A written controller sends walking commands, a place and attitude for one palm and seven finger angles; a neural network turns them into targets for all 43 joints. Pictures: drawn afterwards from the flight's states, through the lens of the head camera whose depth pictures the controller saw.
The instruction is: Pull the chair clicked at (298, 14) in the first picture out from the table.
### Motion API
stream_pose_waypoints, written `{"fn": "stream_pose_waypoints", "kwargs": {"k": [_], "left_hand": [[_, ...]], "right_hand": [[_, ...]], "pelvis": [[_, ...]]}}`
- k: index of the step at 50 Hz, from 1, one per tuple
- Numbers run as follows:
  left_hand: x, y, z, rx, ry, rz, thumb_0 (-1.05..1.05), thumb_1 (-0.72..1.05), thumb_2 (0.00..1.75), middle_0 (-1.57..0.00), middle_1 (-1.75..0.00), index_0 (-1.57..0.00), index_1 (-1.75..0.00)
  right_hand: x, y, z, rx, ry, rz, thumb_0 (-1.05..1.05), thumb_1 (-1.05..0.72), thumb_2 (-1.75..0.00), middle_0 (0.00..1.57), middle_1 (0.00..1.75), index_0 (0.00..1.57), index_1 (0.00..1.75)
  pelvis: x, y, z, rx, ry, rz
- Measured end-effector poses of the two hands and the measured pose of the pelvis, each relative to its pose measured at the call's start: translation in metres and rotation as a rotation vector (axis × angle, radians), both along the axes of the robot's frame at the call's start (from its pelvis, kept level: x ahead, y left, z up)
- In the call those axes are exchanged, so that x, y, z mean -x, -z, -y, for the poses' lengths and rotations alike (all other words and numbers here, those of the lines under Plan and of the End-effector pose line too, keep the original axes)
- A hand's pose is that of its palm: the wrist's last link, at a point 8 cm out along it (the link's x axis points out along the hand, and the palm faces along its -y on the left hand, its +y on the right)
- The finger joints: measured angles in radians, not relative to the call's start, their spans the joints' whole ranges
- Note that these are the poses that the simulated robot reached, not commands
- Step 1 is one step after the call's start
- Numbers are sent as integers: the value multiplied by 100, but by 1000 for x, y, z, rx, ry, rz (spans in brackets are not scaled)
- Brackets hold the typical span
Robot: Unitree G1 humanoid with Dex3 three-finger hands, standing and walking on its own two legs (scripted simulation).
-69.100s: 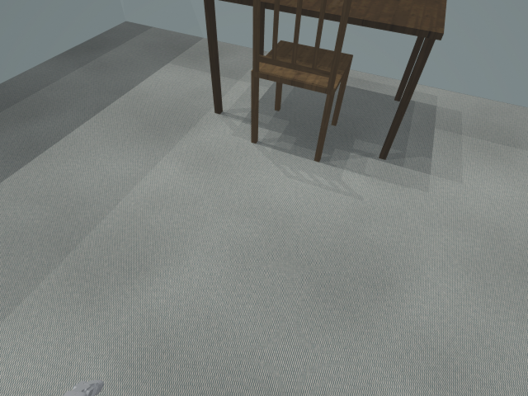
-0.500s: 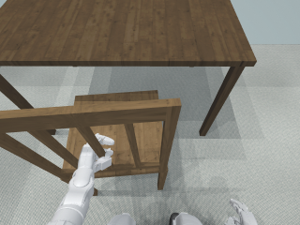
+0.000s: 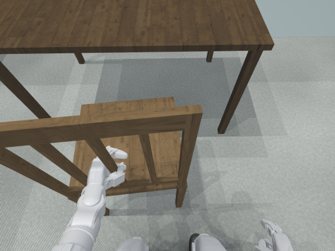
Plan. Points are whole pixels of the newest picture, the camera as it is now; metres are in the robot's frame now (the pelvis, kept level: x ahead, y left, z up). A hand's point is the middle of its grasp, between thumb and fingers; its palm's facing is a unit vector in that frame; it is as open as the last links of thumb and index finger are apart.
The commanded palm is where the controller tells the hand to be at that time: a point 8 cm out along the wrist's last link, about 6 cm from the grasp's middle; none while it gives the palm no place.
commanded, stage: step backward, pulling the chair out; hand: left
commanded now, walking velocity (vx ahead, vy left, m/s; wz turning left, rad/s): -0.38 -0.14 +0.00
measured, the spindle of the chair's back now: (111, 165) +0.32 +0.15 -0.05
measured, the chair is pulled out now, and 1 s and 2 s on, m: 0.30 0.44 0.44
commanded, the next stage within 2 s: stop walking, hand still on the chair in 0.36 s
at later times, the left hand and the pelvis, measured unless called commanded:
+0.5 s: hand (115, 218) +0.20 +0.13 -0.07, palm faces -0.01 -0.99 -0.16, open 4.9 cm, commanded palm +0.18 +0.18 -0.06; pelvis -0.11 +0.01 +0.00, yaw +0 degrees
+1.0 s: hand (109, 232) +0.17 +0.14 -0.07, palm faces -0.04 -0.99 -0.14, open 5.0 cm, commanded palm +0.15 +0.19 -0.06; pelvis -0.11 +0.02 +0.01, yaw -2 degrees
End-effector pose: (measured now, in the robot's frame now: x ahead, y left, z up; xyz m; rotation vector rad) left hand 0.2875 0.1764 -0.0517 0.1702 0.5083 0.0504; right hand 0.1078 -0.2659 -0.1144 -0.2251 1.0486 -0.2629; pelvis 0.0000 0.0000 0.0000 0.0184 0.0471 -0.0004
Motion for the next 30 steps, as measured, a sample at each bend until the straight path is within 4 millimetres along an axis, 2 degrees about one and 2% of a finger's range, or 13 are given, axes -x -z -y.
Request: {"fn": "stream_pose_waypoints", "kwargs": {"k": [4, 8, 12, 16, 21, 27, 30], "left_hand": [[17, 2, -3, 29, 43, 28, 1, 76, 82, -36, -130, -49, -144], [37, 1, -6, 38, 52, 15, 1, 76, 82, -34, -130, -49, -144], [58, 1, -8, 30, 32, 6, 2, 76, 83, -35, -129, -49, -144], [76, 0, -7, 11, 8, 6, 2, 75, 83, -39, -126, -49, -144], [95, -1, -4, 8, -6, -7, 2, 75, 82, -39, -124, -49, -144], [112, -1, -6, 26, 39, 7, 2, 75, 82, -38, -128, -49, -144], [119, -1, -9, 39, 54, 3, 2, 76, 82, -36, -129, -49, -144]], "right_hand": [[16, -7, 0, 71, -3, 7, 1, -91, -90, 20, 30, 20, 30], [31, -12, -14, 48, -23, 13, 1, -91, -90, 20, 30, 20, 30], [46, -2, -32, -38, -49, 17, 1, -91, -90, 20, 30, 20, 30], [64, 14, -41, -111, -53, 6, 1, -90, -90, 20, 30, 20, 30], [90, 13, -34, -104, -19, -1, 1, -90, -90, 21, 30, 20, 30], [115, 2, -20, 9, -9, 22, 1, -90, -90, 21, 30, 20, 30], [127, -7, -22, 43, -4, 17, 1, -91, -90, 20, 30, 20, 30]], "pelvis": [[18, 5, -13, 7, -14, 4], [35, 1, -15, 27, 7, 6], [51, -1, -9, 42, 28, 11], [72, 1, 0, 65, 35, 26], [93, 0, 0, 16, 24, 13], [114, 6, -17, 19, -5, 15], [124, 3, -23, 3, 10, 37]]}}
